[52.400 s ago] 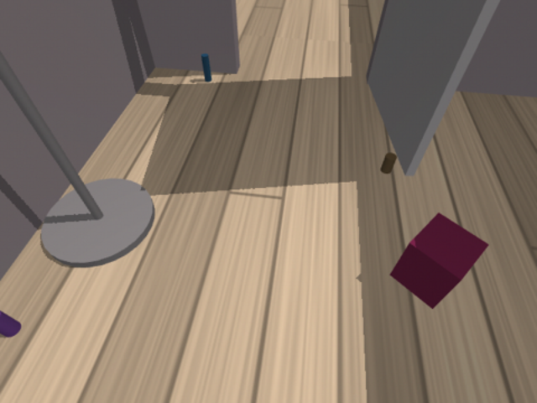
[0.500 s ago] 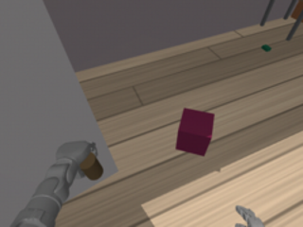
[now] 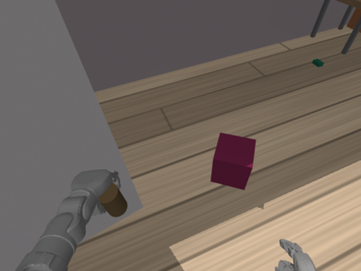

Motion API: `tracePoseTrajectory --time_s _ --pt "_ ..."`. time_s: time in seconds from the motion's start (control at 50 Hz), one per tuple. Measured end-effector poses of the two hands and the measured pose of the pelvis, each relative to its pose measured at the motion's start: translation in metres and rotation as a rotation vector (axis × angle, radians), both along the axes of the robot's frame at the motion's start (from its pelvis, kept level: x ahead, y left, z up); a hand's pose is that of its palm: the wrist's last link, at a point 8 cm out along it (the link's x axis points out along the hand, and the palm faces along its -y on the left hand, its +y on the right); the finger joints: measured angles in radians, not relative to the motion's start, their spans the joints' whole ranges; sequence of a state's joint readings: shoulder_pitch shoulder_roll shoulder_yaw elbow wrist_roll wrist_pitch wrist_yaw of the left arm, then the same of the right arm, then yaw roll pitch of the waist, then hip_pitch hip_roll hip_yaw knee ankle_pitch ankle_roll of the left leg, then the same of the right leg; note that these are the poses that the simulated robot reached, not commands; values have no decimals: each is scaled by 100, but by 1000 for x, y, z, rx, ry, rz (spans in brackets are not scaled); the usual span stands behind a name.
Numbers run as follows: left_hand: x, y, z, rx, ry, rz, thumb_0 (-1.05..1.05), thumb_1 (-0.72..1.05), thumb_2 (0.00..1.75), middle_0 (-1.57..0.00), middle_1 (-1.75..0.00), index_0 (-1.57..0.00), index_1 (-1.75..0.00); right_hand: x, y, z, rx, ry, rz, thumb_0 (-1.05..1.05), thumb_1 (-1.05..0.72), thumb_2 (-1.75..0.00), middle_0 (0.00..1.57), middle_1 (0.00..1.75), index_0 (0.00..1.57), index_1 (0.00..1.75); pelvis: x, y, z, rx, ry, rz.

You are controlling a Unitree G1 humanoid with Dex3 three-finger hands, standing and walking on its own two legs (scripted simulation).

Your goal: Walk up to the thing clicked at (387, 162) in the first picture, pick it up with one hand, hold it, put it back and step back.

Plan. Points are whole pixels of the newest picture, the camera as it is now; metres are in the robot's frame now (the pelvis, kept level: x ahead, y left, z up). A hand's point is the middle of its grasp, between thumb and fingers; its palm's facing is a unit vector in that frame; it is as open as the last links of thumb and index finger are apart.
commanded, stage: hold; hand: left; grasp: from above
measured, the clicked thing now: (112, 200) +0.31 +0.20 -0.08
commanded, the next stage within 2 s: crouch in 0.66 s
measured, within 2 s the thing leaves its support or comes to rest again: neither
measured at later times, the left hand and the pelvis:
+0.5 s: hand (97, 199) +0.29 +0.22 -0.03, palm faces -0.46 -0.06 -0.88, open 8.4 cm; pelvis +0.00 +0.00 +0.00, yaw +0 degrees
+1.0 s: hand (98, 201) +0.30 +0.23 -0.05, palm faces -0.48 -0.05 -0.88, open 8.5 cm; pelvis +0.01 +0.00 +0.00, yaw +0 degrees
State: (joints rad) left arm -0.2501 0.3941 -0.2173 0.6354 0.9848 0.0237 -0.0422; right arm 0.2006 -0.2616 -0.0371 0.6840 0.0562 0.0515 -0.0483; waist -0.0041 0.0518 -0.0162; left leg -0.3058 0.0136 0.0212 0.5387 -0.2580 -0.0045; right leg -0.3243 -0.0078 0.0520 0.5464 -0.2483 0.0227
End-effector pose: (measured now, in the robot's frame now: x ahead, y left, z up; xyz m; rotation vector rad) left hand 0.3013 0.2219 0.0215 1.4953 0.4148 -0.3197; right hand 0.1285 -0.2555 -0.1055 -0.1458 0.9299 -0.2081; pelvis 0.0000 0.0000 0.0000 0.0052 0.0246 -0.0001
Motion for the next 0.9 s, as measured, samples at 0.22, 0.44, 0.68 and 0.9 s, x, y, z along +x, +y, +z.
tracePoseTrajectory --time_s 0.22,0.44,0.68,0.9 --pt "-1 2 9 4 1 -2 6 28 48 -84 -86 -66 -65 5 7 4 13 -21 9 1 -91 -90 20 30 20 30 -1 1 2 1 -16 -2" --pt "0 0 7 -11 12 -14 6 28 48 -84 -86 -66 -65 12 10 6 11 -24 15 1 -91 -90 20 30 20 30 2 3 4 1 -18 -2" --pt "5 6 4 6 10 -3 6 28 48 -85 -85 -66 -64 11 9 5 5 7 11 1 -91 -90 20 30 20 30 5 4 5 0 -12 0" --pt "10 6 1 -2 8 0 5 28 49 -84 -86 -65 -65 8 7 4 5 23 -5 1 -91 -90 20 30 20 30 9 5 5 -1 -8 1"
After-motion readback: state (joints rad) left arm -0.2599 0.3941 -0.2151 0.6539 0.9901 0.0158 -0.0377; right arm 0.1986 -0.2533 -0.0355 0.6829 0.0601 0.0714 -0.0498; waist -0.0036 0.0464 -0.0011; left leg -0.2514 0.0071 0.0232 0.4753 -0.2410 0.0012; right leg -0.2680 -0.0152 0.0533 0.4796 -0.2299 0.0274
